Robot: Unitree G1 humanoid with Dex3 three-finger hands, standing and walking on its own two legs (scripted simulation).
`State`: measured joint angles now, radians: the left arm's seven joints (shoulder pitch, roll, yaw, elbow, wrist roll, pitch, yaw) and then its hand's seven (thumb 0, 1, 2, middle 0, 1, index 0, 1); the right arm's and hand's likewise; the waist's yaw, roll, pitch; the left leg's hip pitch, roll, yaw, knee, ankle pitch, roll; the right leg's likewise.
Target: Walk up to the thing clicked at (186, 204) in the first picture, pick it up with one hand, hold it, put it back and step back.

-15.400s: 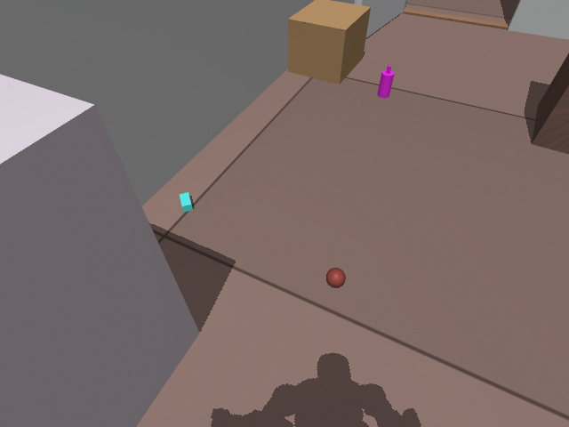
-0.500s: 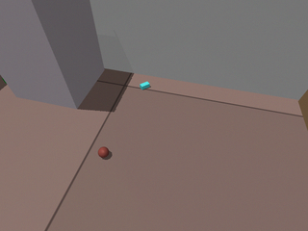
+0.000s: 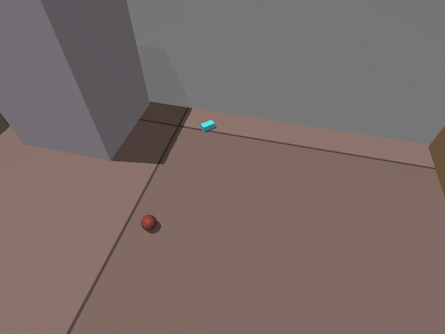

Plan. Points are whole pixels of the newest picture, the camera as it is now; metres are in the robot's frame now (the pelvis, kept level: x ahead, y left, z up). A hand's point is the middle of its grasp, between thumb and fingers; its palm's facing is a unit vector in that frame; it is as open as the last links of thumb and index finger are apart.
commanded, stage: stand
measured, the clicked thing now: (207, 125) +1.53 +0.13 -0.76
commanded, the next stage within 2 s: none
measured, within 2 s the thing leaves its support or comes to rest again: neither
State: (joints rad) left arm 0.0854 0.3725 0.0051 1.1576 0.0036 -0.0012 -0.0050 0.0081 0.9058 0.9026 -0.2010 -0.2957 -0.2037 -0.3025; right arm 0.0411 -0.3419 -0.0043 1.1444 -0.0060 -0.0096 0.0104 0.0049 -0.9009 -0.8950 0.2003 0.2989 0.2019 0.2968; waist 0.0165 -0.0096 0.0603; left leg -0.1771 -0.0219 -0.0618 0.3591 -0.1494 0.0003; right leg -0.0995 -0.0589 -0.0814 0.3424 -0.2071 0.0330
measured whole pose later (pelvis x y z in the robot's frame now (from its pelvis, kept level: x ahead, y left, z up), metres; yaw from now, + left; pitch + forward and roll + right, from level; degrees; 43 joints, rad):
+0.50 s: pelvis +0.00 -0.02 +0.00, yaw -1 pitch -2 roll +0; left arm 0.09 0.35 0.01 1.15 0.00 0.00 0.00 0.01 0.91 0.90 -0.20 -0.30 -0.20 -0.30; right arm 0.07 -0.35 0.00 1.16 -0.01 0.00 0.01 0.01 -0.90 -0.90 0.20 0.30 0.20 0.30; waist 0.01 0.01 0.05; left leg -0.15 0.01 -0.06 0.33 -0.14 -0.03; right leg -0.09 -0.03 -0.07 0.33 -0.20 0.01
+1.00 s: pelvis +0.01 -0.02 +0.00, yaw -1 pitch -1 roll +0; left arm 0.09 0.35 0.01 1.14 0.00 0.00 -0.01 0.01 0.91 0.90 -0.20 -0.30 -0.20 -0.30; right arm 0.09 -0.35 0.01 1.16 -0.01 -0.01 0.01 0.00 -0.90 -0.90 0.20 0.30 0.20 0.30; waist 0.01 0.01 0.05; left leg -0.15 0.02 -0.05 0.32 -0.15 -0.03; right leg -0.09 -0.02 -0.07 0.32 -0.21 0.00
